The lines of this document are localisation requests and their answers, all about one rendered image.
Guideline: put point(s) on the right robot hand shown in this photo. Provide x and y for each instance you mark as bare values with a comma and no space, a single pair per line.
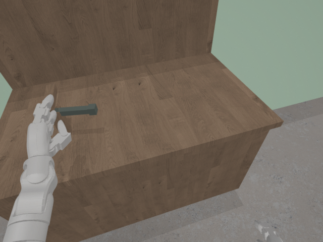
267,232

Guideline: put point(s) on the counter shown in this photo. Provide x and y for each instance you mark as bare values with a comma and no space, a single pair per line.
174,126

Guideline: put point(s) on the robot left forearm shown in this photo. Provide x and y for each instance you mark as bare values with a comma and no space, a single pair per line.
31,213

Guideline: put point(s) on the tap lever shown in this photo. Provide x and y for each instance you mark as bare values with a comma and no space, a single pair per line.
90,109

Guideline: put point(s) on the left robot hand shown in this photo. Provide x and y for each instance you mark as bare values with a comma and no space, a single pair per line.
41,129

